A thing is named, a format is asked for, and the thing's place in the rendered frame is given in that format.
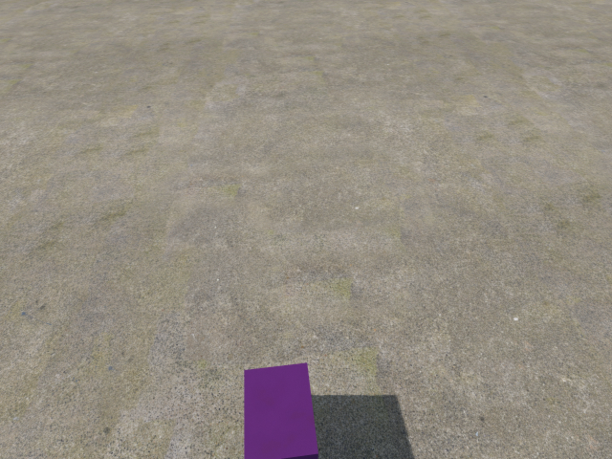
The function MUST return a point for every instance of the carton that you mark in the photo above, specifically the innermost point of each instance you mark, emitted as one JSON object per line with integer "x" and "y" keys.
{"x": 278, "y": 413}

